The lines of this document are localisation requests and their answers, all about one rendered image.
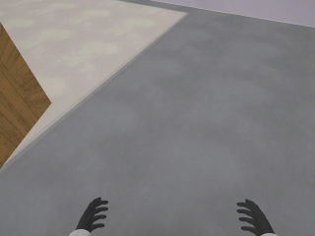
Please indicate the robot right hand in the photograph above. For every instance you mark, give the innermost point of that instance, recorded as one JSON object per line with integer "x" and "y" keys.
{"x": 258, "y": 220}

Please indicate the pedestal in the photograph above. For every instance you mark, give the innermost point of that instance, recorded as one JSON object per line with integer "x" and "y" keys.
{"x": 22, "y": 99}

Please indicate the robot left hand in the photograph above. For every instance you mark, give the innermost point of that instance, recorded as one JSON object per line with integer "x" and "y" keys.
{"x": 89, "y": 217}

